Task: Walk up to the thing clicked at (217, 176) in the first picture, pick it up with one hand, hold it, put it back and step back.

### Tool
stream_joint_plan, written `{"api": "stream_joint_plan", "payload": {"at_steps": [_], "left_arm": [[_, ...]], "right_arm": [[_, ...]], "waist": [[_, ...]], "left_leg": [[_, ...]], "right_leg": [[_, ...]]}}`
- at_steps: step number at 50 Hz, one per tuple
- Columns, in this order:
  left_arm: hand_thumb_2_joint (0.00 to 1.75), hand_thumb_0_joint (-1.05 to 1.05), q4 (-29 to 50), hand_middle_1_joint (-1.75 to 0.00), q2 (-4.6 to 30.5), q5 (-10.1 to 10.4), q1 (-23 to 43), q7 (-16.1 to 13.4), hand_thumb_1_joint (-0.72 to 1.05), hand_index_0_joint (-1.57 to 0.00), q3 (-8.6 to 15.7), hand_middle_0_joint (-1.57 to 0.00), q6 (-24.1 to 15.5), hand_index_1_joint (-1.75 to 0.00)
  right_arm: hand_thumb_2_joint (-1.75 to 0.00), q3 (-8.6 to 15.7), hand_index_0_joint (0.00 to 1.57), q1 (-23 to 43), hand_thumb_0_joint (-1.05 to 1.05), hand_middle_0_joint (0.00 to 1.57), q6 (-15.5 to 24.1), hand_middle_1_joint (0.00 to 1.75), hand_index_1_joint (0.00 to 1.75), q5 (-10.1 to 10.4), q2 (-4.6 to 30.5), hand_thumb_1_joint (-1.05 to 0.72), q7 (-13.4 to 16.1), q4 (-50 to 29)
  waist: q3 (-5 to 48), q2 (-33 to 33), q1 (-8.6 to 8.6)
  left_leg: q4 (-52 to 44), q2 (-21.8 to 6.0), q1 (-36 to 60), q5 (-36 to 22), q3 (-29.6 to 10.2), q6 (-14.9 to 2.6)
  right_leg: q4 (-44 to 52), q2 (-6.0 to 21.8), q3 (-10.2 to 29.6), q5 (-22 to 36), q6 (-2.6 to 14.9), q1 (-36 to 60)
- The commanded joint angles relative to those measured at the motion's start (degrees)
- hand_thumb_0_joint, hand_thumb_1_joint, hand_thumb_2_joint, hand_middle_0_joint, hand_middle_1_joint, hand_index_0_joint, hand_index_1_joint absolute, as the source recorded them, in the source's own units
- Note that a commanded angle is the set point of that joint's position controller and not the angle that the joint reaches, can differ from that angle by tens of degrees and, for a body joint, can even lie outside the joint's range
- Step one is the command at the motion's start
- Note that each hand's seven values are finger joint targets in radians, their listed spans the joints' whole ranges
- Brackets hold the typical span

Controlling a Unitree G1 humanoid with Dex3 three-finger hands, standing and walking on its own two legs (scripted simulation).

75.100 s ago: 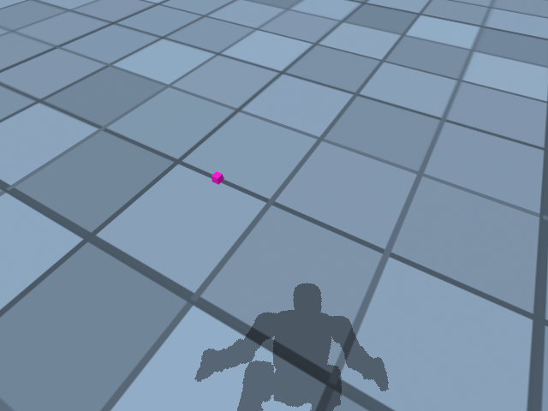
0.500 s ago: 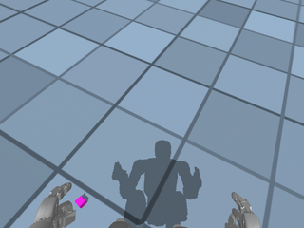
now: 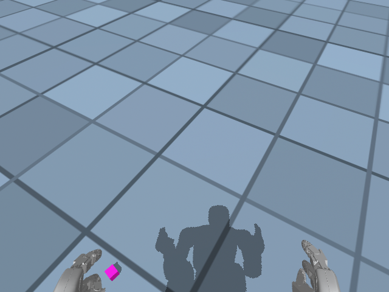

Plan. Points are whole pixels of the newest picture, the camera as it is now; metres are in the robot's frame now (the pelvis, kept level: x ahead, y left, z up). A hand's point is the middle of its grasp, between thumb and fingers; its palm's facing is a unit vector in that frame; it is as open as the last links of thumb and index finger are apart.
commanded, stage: home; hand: left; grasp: from above
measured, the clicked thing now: (112, 272) +0.36 +0.36 -0.70
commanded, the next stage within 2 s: stand in 1.68 s
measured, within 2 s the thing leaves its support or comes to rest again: neither
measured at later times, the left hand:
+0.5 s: hand out of the picture +0.16 +0.17 -0.05, palm faces +0.03 -0.98 -0.20, open 7.4 cm
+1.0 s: hand (103, 287) +0.17 +0.18 -0.05, palm faces +0.03 -0.98 -0.21, open 7.4 cm
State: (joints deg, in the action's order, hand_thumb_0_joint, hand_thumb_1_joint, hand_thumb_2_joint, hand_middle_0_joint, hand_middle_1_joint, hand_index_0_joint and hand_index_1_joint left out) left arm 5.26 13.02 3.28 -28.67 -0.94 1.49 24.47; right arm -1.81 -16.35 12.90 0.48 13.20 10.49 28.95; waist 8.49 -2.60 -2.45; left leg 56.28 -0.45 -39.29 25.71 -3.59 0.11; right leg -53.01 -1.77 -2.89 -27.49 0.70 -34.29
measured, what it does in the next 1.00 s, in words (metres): stands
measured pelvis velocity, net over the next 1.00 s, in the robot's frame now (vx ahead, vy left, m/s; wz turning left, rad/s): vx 0.01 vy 0.00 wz -0.01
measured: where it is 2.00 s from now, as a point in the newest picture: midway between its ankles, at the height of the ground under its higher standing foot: outside the picture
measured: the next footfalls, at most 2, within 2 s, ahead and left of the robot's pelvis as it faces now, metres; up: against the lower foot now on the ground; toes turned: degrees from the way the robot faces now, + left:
none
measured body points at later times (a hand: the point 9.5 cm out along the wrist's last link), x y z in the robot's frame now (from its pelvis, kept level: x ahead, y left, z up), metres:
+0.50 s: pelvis +0.00 +0.00 +0.00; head +0.01 -0.01 +0.45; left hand +0.16 +0.22 -0.03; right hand +0.15 -0.25 -0.07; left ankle +0.03 +0.12 -0.68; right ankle -0.01 -0.12 -0.68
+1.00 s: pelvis +0.01 +0.00 +0.00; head +0.03 +0.00 +0.45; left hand +0.17 +0.23 -0.03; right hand +0.16 -0.24 -0.07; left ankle +0.03 +0.12 -0.68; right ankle -0.01 -0.12 -0.68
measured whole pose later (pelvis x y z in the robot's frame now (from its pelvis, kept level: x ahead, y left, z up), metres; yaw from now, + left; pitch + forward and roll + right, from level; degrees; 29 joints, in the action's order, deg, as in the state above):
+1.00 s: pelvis +0.01 +0.00 +0.00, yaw +0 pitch +10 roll -2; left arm 7.0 13.5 3.7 -28.8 -1.2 1.1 25.1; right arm -2.0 -17.0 12.8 0.7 12.6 10.5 30.2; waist 8.8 -2.9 -2.2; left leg 57.2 -0.4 -40.1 27.0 -3.1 -0.1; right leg -54.0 -1.7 -2.4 -28.6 0.5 -35.3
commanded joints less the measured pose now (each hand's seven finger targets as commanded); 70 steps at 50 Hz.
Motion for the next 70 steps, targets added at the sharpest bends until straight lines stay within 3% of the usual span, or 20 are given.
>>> {"api": "stream_joint_plan", "payload": {"at_steps": [1, 9, 17, 20, 31, 37, 41, 42, 43, 46, 51, 53, 55, 56, 57, 59, 63, 66, 68, 70], "left_arm": [[0.90, 0.00, 11.20, -0.30, 6.11, -0.25, 2.30, -0.53, 0.90, -0.20, 3.61, -0.20, -2.96, -0.30], [0.90, 0.00, 10.92, -0.30, 6.61, -0.09, 2.58, -0.75, 0.90, -0.20, 3.76, -0.20, -2.80, -0.30], [0.90, 0.00, 11.49, -0.30, 6.33, -0.16, 1.40, -0.86, 0.90, -0.20, 3.57, -0.20, -2.78, -0.30], [0.90, 0.00, 10.94, -0.30, 6.17, 0.06, 1.46, -0.86, 0.90, -0.20, 3.53, -0.20, -2.60, -0.30], [0.90, 0.00, 11.38, -0.30, 6.27, -0.10, 0.89, -0.79, 0.90, -0.20, 3.36, -0.20, -2.08, -0.30], [0.90, 0.00, 12.65, -0.30, 6.69, -0.32, 1.96, -0.86, 0.90, -0.20, 3.51, -0.20, -2.34, -0.30], [0.90, 0.00, 14.23, -0.30, 7.34, -0.31, 1.98, -1.07, 0.90, -0.20, 3.75, -0.20, -2.32, -0.30], [0.90, 0.00, 9.76, -0.30, 5.54, -0.29, -0.30, -0.77, 0.90, -0.20, 2.49, -0.20, -1.86, -0.30], [0.90, 0.00, 13.69, -0.30, 6.91, -0.06, 1.31, -0.83, 0.90, -0.20, 3.47, -0.20, -2.19, -0.30], [0.90, 0.00, 11.62, -0.30, 6.00, -0.02, 0.76, -0.74, 0.90, -0.20, 3.00, -0.20, -2.00, -0.30], [0.90, 0.00, 11.94, -0.30, 5.84, 0.02, 0.45, -0.77, 0.90, -0.20, 3.07, -0.20, -2.15, -0.30], [0.90, 0.00, 15.36, -0.30, 7.78, -0.06, 2.49, -1.03, 0.90, -0.20, 4.20, -0.20, -2.85, -0.30], [0.90, 0.00, 11.12, -0.30, 5.90, -0.21, -0.26, -0.97, 0.90, -0.20, 2.68, -0.20, -2.46, -0.30], [0.90, 0.00, 9.42, -0.30, 4.71, -0.01, -0.87, -0.78, 0.90, -0.20, 2.11, -0.20, -2.03, -0.30], [0.90, 0.00, 12.59, -0.30, 5.96, 0.06, 0.99, -0.99, 0.90, -0.20, 3.41, -0.20, -2.44, -0.30], [0.90, 0.00, 13.62, -0.30, 7.43, -0.17, 1.09, -1.09, 0.90, -0.20, 4.40, -0.20, -2.58, -0.30], [0.90, 0.00, 10.35, -0.30, 5.13, -0.27, -0.54, -0.81, 0.90, -0.20, 2.46, -0.20, -2.32, -0.30], [0.90, 0.00, 13.86, -0.30, 7.16, -0.01, 1.58, -0.88, 0.90, -0.20, 3.97, -0.20, -2.26, -0.30], [0.90, 0.00, 12.14, -0.30, 6.12, -0.21, 0.71, -0.84, 0.90, -0.20, 2.95, -0.20, -2.08, -0.30], [0.90, 0.00, 11.47, -0.30, 6.20, -0.25, 0.47, -0.94, 0.90, -0.20, 3.40, -0.20, -2.07, -0.30]], "right_arm": [[-0.90, 2.45, 0.20, 3.55, 0.00, 0.20, 3.17, 0.30, 0.30, 0.23, 6.57, -0.90, 0.71, -8.58], [-0.90, 2.28, 0.20, 4.00, 0.00, 0.20, 3.46, 0.30, 0.30, 0.25, 6.63, -0.90, 0.88, -8.66], [-0.90, 2.43, 0.20, 3.72, 0.00, 0.20, 3.64, 0.30, 0.30, 0.30, 6.55, -0.90, 1.10, -8.56], [-0.90, 2.30, 0.20, 3.79, 0.00, 0.20, 3.67, 0.30, 0.30, 0.36, 6.48, -0.90, 1.14, -8.66], [-0.90, 2.65, 0.20, 2.99, 0.00, 0.20, 3.62, 0.30, 0.30, 0.28, 6.49, -0.90, 1.23, -7.66], [-0.90, 2.62, 0.20, 3.03, 0.00, 0.20, 3.49, 0.30, 0.30, 0.28, 6.61, -0.90, 1.10, -7.52], [-0.90, 2.97, 0.20, 2.81, 0.00, 0.20, 3.19, 0.30, 0.30, 0.29, 6.88, -0.90, 0.87, -7.47], [-0.90, 2.59, 0.20, 3.24, 0.00, 0.20, 3.07, 0.30, 0.30, 0.33, 6.64, -0.90, 0.78, -7.57], [-0.90, 2.86, 0.20, 2.80, 0.00, 0.20, 3.07, 0.30, 0.30, 0.29, 6.83, -0.90, 0.83, -7.70], [-0.90, 2.67, 0.20, 3.03, 0.00, 0.20, 2.94, 0.30, 0.30, 0.25, 6.69, -0.90, 0.68, -7.55], [-0.90, 2.79, 0.20, 3.07, 0.00, 0.20, 2.83, 0.30, 0.30, 0.32, 6.77, -0.90, 0.71, -8.04], [-0.90, 3.25, 0.20, 2.65, 0.00, 0.20, 2.78, 0.30, 0.30, 0.25, 7.16, -0.90, 0.84, -7.84], [-0.90, 2.73, 0.20, 2.17, 0.00, 0.20, 2.69, 0.30, 0.30, 0.23, 6.47, -0.90, 0.67, -7.33], [-0.90, 2.53, 0.20, 2.79, 0.00, 0.20, 2.77, 0.30, 0.30, 0.28, 6.43, -0.90, 0.71, -7.92], [-0.90, 2.80, 0.20, 2.50, 0.00, 0.20, 2.75, 0.30, 0.30, 0.23, 6.65, -0.90, 0.71, -8.02], [-0.90, 3.04, 0.20, 2.56, 0.00, 0.20, 2.42, 0.30, 0.30, 0.25, 6.88, -0.90, 0.66, -7.93], [-0.90, 2.74, 0.20, 2.90, 0.00, 0.20, 2.45, 0.30, 0.30, 0.20, 6.51, -0.90, 0.47, -7.98], [-0.90, 2.95, 0.20, 3.05, 0.00, 0.20, 2.43, 0.30, 0.30, 0.33, 6.92, -0.90, 0.49, -8.39], [-0.90, 2.74, 0.20, 2.71, 0.00, 0.20, 2.33, 0.30, 0.30, 0.26, 6.49, -0.90, 0.52, -8.20], [-0.90, 2.79, 0.20, 3.18, 0.00, 0.20, 2.46, 0.30, 0.30, 0.30, 6.46, -0.90, 0.59, -8.25]], "waist": [[3.38, -0.38, -0.29], [2.70, 0.47, -0.19], [4.72, 0.13, 0.06], [2.97, 1.64, 0.12], [4.89, 0.45, -0.05], [3.49, -0.67, 0.15], [5.63, -0.94, 0.44], [3.17, -0.03, 0.07], [5.17, -0.34, 0.27], [3.57, -0.19, -0.06], [6.38, 0.66, -0.09], [7.47, -0.52, 0.20], [6.50, 1.01, -0.27], [4.61, 0.70, -0.13], [6.97, 0.13, -0.18], [6.19, -0.55, 0.37], [4.47, 0.46, 0.06], [5.04, -0.46, 0.42], [4.83, 0.53, -0.08], [3.93, 0.48, 0.11]], "left_leg": [[-9.46, 0.55, 6.46, -6.30, 1.12, -1.49], [-8.90, 0.67, 5.19, -4.37, 1.38, -1.61], [-8.56, 0.54, 6.02, -6.42, 1.25, -1.42], [-8.17, 0.65, 4.72, -5.81, 1.31, -1.61], [-7.26, 0.51, 6.79, -11.08, 1.36, -1.48], [-8.10, 0.45, 6.74, -9.49, 1.27, -1.33], [-8.43, 0.28, 7.62, -11.43, 0.41, -1.14], [-8.38, 0.25, 6.64, -10.68, 0.45, -1.21], [-8.04, 0.32, 7.48, -11.60, 0.63, -1.29], [-8.46, 0.14, 6.90, -10.03, 0.32, -1.22], [-7.84, 0.07, 7.62, -12.76, 0.19, -1.23], [-7.23, 0.19, 8.24, -14.25, 0.46, -1.22], [-7.04, 0.20, 7.80, -15.23, 0.33, -1.33], [-6.99, 0.30, 6.83, -14.18, 0.57, -1.41], [-7.08, 0.28, 7.90, -14.57, 0.50, -1.34], [-7.53, 0.21, 7.91, -13.96, 0.53, -1.16], [-8.12, 0.09, 6.90, -12.08, 0.12, -1.18], [-7.83, 0.30, 6.79, -11.75, 0.54, -1.22], [-7.35, 0.31, 6.87, -12.23, 0.68, -1.37], [-7.30, 0.44, 5.96, -10.89, 0.99, -1.37]], "right_leg": [[9.62, -0.20, -0.09, 7.36, -0.30, -0.71], [10.31, 0.00, 0.30, 5.37, -0.52, -1.84], [9.06, -0.15, 0.32, 7.28, -0.29, -1.27], [9.62, -0.08, 0.25, 6.78, -0.58, -1.91], [8.60, -0.10, 0.59, 12.13, -0.60, -0.95], [8.66, -0.18, 0.44, 10.23, -0.31, -1.42], [7.68, -0.45, -0.09, 11.59, -0.02, -0.55], [8.00, -0.46, -0.22, 11.00, -0.20, -1.57], [7.94, -0.43, -0.04, 11.85, -0.14, -0.74], [7.97, -0.54, -0.32, 10.27, -0.16, -1.67], [7.20, -0.57, -0.30, 12.68, -0.16, -0.62], [7.04, -0.40, -0.09, 14.10, -0.15, -0.09], [6.91, -0.47, -0.06, 15.17, -0.23, -0.17], [7.41, -0.34, -0.01, 14.65, -0.39, -0.86], [7.26, -0.34, 0.13, 14.83, -0.23, -0.02], [7.30, -0.37, -0.09, 13.94, -0.18, -0.12], [7.35, -0.48, -0.38, 12.17, -0.11, -0.82], [7.82, -0.33, -0.15, 12.15, -0.25, -0.77], [8.00, -0.22, -0.03, 12.69, -0.35, -0.93], [8.19, -0.19, 0.02, 11.57, -0.38, -1.42]]}}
